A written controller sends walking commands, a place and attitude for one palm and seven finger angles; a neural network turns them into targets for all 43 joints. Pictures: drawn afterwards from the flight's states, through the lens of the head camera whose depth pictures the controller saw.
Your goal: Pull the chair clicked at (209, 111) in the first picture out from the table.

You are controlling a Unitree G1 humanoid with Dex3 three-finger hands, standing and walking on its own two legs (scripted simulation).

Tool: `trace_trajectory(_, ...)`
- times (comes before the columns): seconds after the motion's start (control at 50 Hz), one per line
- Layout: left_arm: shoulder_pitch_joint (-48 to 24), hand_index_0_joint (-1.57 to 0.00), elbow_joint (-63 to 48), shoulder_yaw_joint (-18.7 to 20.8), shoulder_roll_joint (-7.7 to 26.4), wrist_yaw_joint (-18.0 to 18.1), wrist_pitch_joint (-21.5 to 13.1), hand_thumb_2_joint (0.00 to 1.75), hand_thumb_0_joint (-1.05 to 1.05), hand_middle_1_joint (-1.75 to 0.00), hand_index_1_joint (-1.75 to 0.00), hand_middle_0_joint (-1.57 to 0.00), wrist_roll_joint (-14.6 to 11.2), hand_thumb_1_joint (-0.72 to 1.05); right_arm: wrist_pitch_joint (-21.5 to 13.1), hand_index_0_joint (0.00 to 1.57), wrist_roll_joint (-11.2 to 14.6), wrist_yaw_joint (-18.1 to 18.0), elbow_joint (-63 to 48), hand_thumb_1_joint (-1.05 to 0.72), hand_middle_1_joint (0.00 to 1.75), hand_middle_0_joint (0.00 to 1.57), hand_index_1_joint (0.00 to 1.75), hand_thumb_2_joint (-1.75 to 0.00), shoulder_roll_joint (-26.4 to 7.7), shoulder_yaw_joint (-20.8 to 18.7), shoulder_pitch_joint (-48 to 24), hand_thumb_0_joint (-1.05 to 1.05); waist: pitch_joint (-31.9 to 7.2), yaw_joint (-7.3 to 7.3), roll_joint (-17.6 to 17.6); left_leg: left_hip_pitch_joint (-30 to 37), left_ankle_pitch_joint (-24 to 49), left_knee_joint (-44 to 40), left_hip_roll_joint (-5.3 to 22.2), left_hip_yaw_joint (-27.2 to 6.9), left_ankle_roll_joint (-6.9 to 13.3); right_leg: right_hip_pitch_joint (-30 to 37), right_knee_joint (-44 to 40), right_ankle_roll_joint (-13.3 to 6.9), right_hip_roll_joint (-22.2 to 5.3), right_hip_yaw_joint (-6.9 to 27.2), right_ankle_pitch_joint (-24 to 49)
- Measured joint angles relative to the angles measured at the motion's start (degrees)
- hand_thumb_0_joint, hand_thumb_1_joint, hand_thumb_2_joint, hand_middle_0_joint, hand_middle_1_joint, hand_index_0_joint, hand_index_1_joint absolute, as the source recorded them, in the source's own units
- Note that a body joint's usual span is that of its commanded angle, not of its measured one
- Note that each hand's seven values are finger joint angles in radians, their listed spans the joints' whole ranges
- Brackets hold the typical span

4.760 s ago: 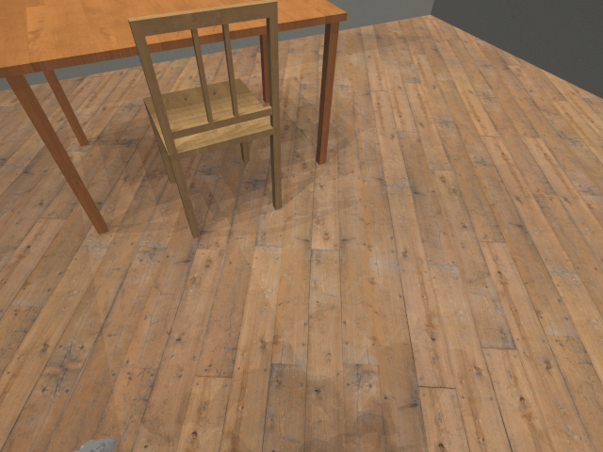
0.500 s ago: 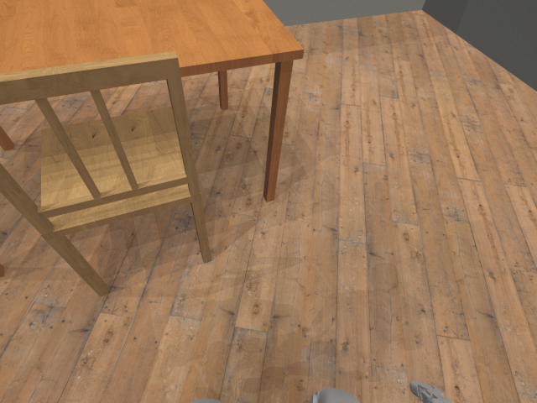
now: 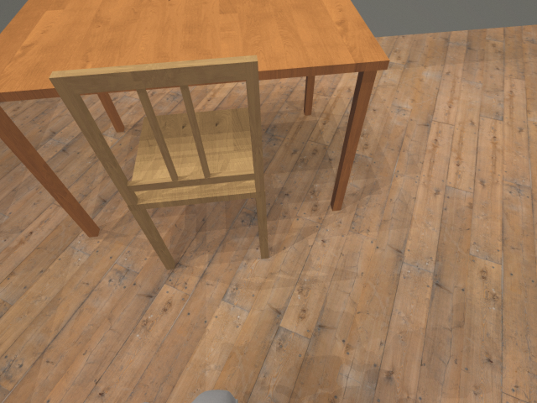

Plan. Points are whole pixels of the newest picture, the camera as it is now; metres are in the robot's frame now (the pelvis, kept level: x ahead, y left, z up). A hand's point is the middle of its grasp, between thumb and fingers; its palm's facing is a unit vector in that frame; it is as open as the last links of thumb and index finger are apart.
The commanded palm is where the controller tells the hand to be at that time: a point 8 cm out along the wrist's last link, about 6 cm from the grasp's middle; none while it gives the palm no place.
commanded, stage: turn to face it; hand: left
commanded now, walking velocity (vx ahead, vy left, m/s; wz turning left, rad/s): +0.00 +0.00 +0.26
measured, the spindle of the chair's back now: (159, 139) +0.70 +0.32 -0.08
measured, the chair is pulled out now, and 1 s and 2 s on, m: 0.00 0.00 0.00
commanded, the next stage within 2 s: take the last steps up to it in 0.04 s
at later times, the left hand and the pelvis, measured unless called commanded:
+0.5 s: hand out of the picture +0.07 +0.22 -0.16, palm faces +0.09 -0.97 -0.22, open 7.4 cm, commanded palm none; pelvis +0.03 +0.02 +0.00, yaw +4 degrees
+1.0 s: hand out of the picture +0.06 +0.19 -0.19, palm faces +0.24 -0.96 -0.12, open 7.4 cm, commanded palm none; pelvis +0.18 +0.06 -0.02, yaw +7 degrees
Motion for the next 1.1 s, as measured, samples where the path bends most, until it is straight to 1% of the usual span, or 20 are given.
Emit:
trace_trajectory(0.06, 0.72, -0.21, 1.19, 0.34, 0.83, -0.1, 0.2, 0.9, 0.0, -0.3, -0.3, -0.21, 0.0, 0.9, -0.6, 0.2, 0.25, -0.25, 0.1, -0.91, 0.3, 0.2, 0.3, -0.89, 0.47, 0.64, -0.89, 0.01, 0.31, 0.74, -1.17, 4.45, 1.62, -10.28, 0.03, 1.2, 0.61, -0.63, 1.48, 0.9, -0.85, -1.02, -0.68)
trace_trajectory(0.1, 1.63, -0.21, 1.94, 0.8, 1.61, -0.12, 0.72, 0.9, 0.0, -0.3, -0.3, -0.21, -0.41, 0.9, -1.52, 0.2, 0.18, -0.28, -0.32, -0.91, 0.3, 0.2, 0.3, -0.89, 0.55, 1.11, -1.04, 0.01, -0.09, 0.81, -1.44, 8.38, 8.02, -19.46, 0.34, 1.94, 1.61, -1.81, 4.26, 1.82, -1.15, -1.84, -2.09)
trace_trajectory(0.14, 1.63, -0.21, 2.95, 1.47, 3.16, -0.02, 1.85, 0.9, 0.0, -0.3, -0.3, -0.21, -0.75, 0.9, -2.45, 0.2, -0.13, -0.49, -0.38, -0.91, 0.3, 0.2, 0.3, -0.89, 1.66, 1.42, -1.55, 0.01, 0.25, 1.19, -3.63, 8.01, 7.1, -18.82, -0.75, 2.38, 3.52, -4.78, 11.24, 2.4, -1.58, 0.92, -7.35)
trace_trajectory(0.18, 1.59, -0.21, 4.2, 1.82, 4.05, 0.31, 2.96, 0.9, 0.0, -0.3, -0.3, -0.21, -0.88, 0.9, -3.08, 0.2, -0.29, -1.02, -0.45, -0.91, 0.3, 0.2, 0.3, -0.89, 2.49, 2.01, -1.45, 0.01, 0.08, 1.56, -4.21, 8.3, 6.52, -18.9, -0.81, 2.35, 4.6, -7.91, 19.58, 2.49, 0.14, 4.33, -12.37)
trace_trajectory(0.22, 1.59, -0.2, 5.37, 2.05, 4.41, 0.0, 3.18, 0.9, 0.01, -0.3, -0.3, -0.21, -0.87, 0.91, -3.45, 0.2, -0.45, -1.61, -0.21, -0.91, 0.3, 0.2, 0.3, -0.89, 3.07, 2.44, -0.96, 0.01, -0.47, 1.54, -3.9, 9.52, 7.47, -21.08, -0.69, 1.99, 4.87, -10.04, 25.59, 2.44, 1.41, 5.9, -11.6)
trace_trajectory(0.28, 1.83, -0.2, 6.38, 1.96, 4.46, -0.88, 2.53, 0.9, 0.01, -0.3, -0.3, -0.2, -0.65, 0.91, -4.29, 0.2, -0.47, -1.99, 0.46, -0.91, 0.3, 0.2, 0.3, -0.89, 3.76, 2.94, 0.5, 0.01, -1.59, 1.35, -3.14, 11.87, 9.48, -25.25, -0.8, 1.5, 5.07, -11.14, 28.05, 2.33, 2.12, 6.47, -8.68)
trace_trajectory(0.4, 1.48, -0.2, 6.99, 1.2, 3.13, -1.87, 1.43, 0.9, 0.01, -0.3, -0.3, -0.2, -0.37, 0.91, -5.55, 0.2, -0.57, -2.13, 2.76, -0.92, 0.3, 0.21, 0.3, -0.89, 4.57, 2.87, 5.02, 0.01, -3.57, 0.16, -1.64, 15.42, 11.29, -30.44, -1.52, 0.62, 5.04, -9.5, 19.51, 1.92, 2.38, 6.27, -6.68)
trace_trajectory(0.5, 0.71, -0.2, 6.61, 0.73, 1.21, -2.3, 0.15, 0.9, 0.01, -0.3, -0.3, -0.2, -0.31, 0.91, -5.11, 0.2, -0.69, -1.91, 5.75, -0.92, 0.3, 0.21, 0.3, -0.89, 4.09, 2.4, 8.72, 0.01, -4.08, -0.84, -0.42, 16.3, 8.86, -28.55, -1.74, 0.29, 4.02, -4.98, 6.65, 1.18, 3.37, 5.2, -4.08)
trace_trajectory(0.54, 0.74, -0.2, 6.41, 0.63, 0.46, -2.22, -1.23, 0.9, 0.0, -0.3, -0.3, -0.2, -0.09, 0.91, -4.93, 0.2, -0.37, -1.93, 6.89, -0.91, 0.3, 0.21, 0.3, -0.89, 3.82, 2.2, 10.29, 0.01, -4.02, -0.86, 0.34, 14.72, 5.17, -23.14, -1.33, -0.09, 4.01, -2.43, 1.62, 0.07, 4.17, 4.46, 0.55)
trace_trajectory(0.58, 1.01, -0.2, 6.42, 0.4, -0.89, -1.86, -2.45, 0.9, 0.0, -0.3, -0.3, -0.2, -0.17, 0.91, -4.13, 0.2, -0.24, -1.68, 8.16, -0.91, 0.3, 0.21, 0.3, -0.89, 3.32, 1.9, 11.16, 0.01, -3.71, -0.66, 1.96, 10.34, -0.37, -11.22, -0.66, -1.12, 4.94, -1.59, 2.9, -1.77, 4.93, 2.86, 0.19)
trace_trajectory(0.62, 2.79, -0.2, 6.68, 0.33, -1.88, -1.37, -3.3, 0.9, 0.0, -0.3, -0.3, -0.2, -0.38, 0.91, -3.44, 0.2, -0.41, -1.09, 9.1, -0.91, 0.3, 0.2, 0.3, -0.89, 3.08, 1.55, 11.24, 0.01, -4.19, 0.05, 2.13, 5.1, 0.71, 0.05, -0.45, -1.01, 5.47, 0.44, 0.89, -2.55, 5.27, 2.43, -0.66)
trace_trajectory(0.68, 5.87, -0.2, 8.53, 0.44, -2.63, -0.58, -3.54, 0.9, 0.0, -0.3, -0.3, -0.21, -0.44, 0.92, -3.66, 0.2, -0.65, -0.6, 8.7, -0.91, 0.3, 0.2, 0.3, -0.89, 2.86, 0.9, 10.35, 0.01, -4.78, -0.02, 1.91, -1.34, 6.82, 7.13, 1.23, -0.05, 4.89, 4.18, -4.87, -2.43, 5.63, 2.16, 0.86)
trace_trajectory(0.78, 9.72, -0.2, 11.99, -0.05, -3.81, -0.49, -3.92, 0.9, 0.0, -0.3, -0.3, -0.2, -0.34, 0.92, -4.38, 0.2, -0.62, -0.36, 6.92, -0.91, 0.3, 0.2, 0.3, -0.89, 3.2, 0.5, 7.46, 0.01, -4.39, -0.26, 1.24, -7.11, 12.64, 3.27, 4.05, 0.99, 3.49, 9.0, -11.45, -2.09, 5.79, 1.52, 1.89)
trace_trajectory(0.84, 11.11, -0.2, 13.39, -0.22, -4.37, -0.53, -4.09, 0.9, 0.0, -0.3, -0.3, -0.21, -0.25, 0.91, -4.58, 0.2, -0.53, -0.1, 6.29, -0.91, 0.3, 0.2, 0.3, -0.89, 3.64, 0.68, 5.12, 0.01, -3.61, 0.57, 0.76, -7.61, 13.79, -3.28, 4.67, 1.92, 3.43, 10.94, -12.74, -1.39, 5.62, 1.25, 0.97)
trace_trajectory(0.9, 11.97, -0.2, 14.33, -0.11, -4.49, -0.51, -3.92, 0.9, 0.0, -0.3, -0.3, -0.21, -0.1, 0.91, -5.02, 0.19, -0.42, 0.16, 5.7, -0.91, 0.3, 0.2, 0.3, -0.89, 4.28, 1.06, 2.62, 0.01, -2.64, 1.8, 0.07, -5.87, 13.28, -10.22, 4.17, 2.91, 4.2, 12.35, -11.95, -0.31, 5.15, 1.07, -1.29)
trace_trajectory(0.96, 12.95, -0.2, 15.09, 0.22, -4.22, -0.47, -3.47, 0.9, 0.0, -0.3, -0.3, -0.21, -0.28, 0.91, -6.22, 0.2, -0.55, 0.02, 4.78, -0.91, 0.3, 0.2, 0.3, -0.89, 4.89, 1.64, 0.68, 0.01, -2.01, 2.5, -0.82, -1.15, 14.37, -18.01, 2.64, 4.12, 5.21, 12.52, -7.29, 1.14, 4.15, 1.22, -5.77)
trace_trajectory(0.98, 13.33, -0.2, 15.25, 0.31, -4.17, -0.49, -3.22, 0.9, 0.0, -0.3, -0.3, -0.21, -0.44, 0.91, -6.99, 0.2, -0.78, -0.2, 4.34, -0.91, 0.3, 0.2, 0.3, -0.89, 4.98, 1.8, 0.2, 0.01, -1.95, 2.46, -0.94, 0.32, 15.32, -19.62, 2.38, 4.24, 5.85, 10.95, -2.56, 1.04, 3.71, 1.6, -8.16)
trace_trajectory(1.02, 11.99, -0.2, 15.68, 0.48, -3.33, -0.49, -2.2, 0.9, 0.0, -0.3, -0.3, -0.21, -0.78, 0.91, -7.99, 0.2, -0.84, -0.97, 3.85, -0.91, 0.3, 0.2, 0.3, -0.89, 6.04, 2.04, -0.94, 0.01, -0.99, 2.3, -2.63, 0.43, 12.3, -16.49, 1.53, 5.39, 5.75, 4.61, 13.67, -0.51, 2.94, 4.69, -12.4)
trace_trajectory(1.06, 10.29, -0.2, 15.52, 0.76, -2.52, -0.46, -1.54, 0.9, 0.0, -0.3, -0.3, -0.21, -0.85, 0.91, -8.2, 0.2, -0.6, -1.62, 3.7, -0.91, 0.3, 0.2, 0.3, -0.89, 6.91, 2.35, -0.9, 0.01, -1.13, 2.14, -3.26, 2.39, 10.44, -17.27, 1.23, 6.42, 5.5, -2.32, 27.59, -1.52, 3.59, 6.63, -12.03)
trace_trajectory(1.1, 8.2, -0.2, 14.71, 1.16, -1.73, -0.6, -1.42, 0.9, 0.01, -0.3, -0.3, -0.2, -0.66, 0.91, -8.74, 0.2, -0.1, -2.72, 3.49, -0.93, 0.3, 0.2, 0.3, -0.89, 7.23, 1.69, -0.34, -0.01, -1.62, 1.7, -3.58, 5.16, 11.07, -20.76, 0.71, 7.17, 5.06, -7.72, 33.3, -1.52, 3.43, 6.7, -9.08)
